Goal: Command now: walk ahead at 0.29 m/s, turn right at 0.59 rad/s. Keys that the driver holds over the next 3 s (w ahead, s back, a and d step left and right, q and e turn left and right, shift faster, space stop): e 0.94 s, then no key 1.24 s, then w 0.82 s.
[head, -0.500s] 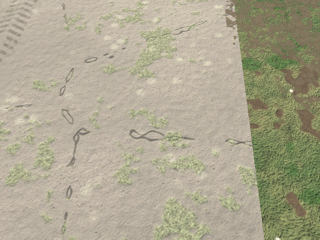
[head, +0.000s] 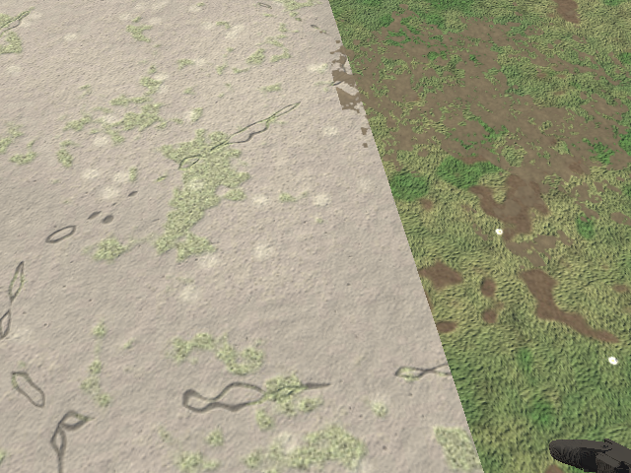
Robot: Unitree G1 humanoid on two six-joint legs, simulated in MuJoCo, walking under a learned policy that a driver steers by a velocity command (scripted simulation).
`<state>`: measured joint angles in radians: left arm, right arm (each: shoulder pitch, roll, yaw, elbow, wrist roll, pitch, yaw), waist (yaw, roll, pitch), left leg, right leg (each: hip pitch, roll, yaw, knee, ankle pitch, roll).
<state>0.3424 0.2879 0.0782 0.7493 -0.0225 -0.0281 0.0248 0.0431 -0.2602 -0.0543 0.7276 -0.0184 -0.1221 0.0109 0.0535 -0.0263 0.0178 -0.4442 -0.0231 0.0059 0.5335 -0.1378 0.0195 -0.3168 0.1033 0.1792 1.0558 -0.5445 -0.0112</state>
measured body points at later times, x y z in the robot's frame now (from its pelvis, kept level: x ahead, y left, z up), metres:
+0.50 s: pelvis +0.10 -0.03 +0.01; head +0.15 -0.07 +0.45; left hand +0.36 +0.18 -0.06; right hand +0.16 -0.35 -0.11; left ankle +0.08 +0.12 -0.65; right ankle +0.12 -0.14 -0.73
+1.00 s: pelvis +0.13 +0.00 +0.01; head +0.17 +0.00 +0.46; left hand +0.43 +0.16 -0.08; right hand +0.08 -0.31 -0.07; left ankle +0.20 +0.09 -0.73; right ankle +0.04 -0.11 -0.64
